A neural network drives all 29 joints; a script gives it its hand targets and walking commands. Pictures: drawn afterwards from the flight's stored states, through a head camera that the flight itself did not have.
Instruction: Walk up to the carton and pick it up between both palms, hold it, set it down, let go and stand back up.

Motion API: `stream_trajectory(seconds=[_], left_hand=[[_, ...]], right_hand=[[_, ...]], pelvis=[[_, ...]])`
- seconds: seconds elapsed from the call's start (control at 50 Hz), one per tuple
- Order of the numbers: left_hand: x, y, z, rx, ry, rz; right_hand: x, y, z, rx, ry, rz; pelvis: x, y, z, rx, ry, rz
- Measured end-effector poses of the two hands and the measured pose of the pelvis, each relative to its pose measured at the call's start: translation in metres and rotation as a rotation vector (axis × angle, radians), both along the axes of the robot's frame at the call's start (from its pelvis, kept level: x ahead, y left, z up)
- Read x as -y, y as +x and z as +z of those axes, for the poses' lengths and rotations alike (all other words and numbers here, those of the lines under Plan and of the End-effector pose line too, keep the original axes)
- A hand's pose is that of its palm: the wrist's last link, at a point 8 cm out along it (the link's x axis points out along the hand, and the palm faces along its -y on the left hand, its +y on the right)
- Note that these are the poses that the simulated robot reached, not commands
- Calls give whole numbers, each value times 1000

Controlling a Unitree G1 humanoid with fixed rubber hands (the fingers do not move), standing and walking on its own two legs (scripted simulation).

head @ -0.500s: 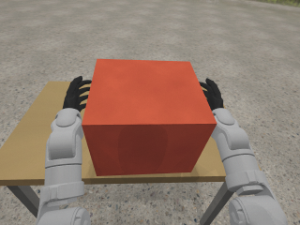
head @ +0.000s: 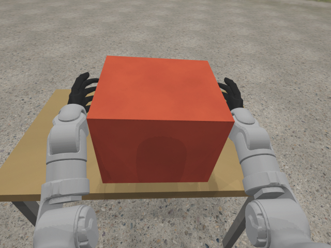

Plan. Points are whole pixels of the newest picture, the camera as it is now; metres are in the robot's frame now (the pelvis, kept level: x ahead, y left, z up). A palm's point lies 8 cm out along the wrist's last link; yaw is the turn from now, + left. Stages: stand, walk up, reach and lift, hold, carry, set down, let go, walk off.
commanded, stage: reach and lift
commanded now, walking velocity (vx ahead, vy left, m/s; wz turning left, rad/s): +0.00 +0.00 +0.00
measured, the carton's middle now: (157, 119) +0.40 -0.01 +0.14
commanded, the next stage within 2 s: hold in 0.12 s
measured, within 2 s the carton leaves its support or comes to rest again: neither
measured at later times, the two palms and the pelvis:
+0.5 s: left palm (63, 110) +0.35 +0.19 +0.22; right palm (230, 102) +0.36 -0.17 +0.22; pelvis +0.00 +0.00 +0.00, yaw +0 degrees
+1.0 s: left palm (64, 104) +0.36 +0.19 +0.23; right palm (230, 95) +0.37 -0.17 +0.23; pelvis +0.00 -0.01 +0.00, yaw +1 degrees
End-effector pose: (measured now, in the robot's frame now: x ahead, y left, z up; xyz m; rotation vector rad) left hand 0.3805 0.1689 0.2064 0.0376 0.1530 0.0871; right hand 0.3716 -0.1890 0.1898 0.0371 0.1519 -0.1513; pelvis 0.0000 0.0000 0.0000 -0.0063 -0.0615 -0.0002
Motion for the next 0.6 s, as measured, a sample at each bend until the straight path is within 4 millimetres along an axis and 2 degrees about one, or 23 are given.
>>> stream_trajectory(seconds=[0.18, 0.26, 0.36, 0.44, 0.6], left_hand=[[-9, -1, 7, 40, -38, 11], [-18, -10, 11, 45, -28, 36], [-24, -27, 17, 67, -17, 58], [-23, -32, 17, 51, -26, 54], [-12, -27, 16, 14, -11, 30]], right_hand=[[-9, 5, 26, 36, -43, 10], [-17, 5, 32, 41, -38, 37], [-24, -3, 38, 65, -11, 59], [-22, -10, 37, 51, 0, 51], [-12, -13, 26, 14, 6, 31]], pelvis=[[1, 7, 0, 14, -5, -7], [1, 9, 0, 30, -8, -3], [-1, 11, -1, 50, -13, 8], [-2, 7, -1, 62, -11, 10], [-2, -5, 0, 32, -4, -1]])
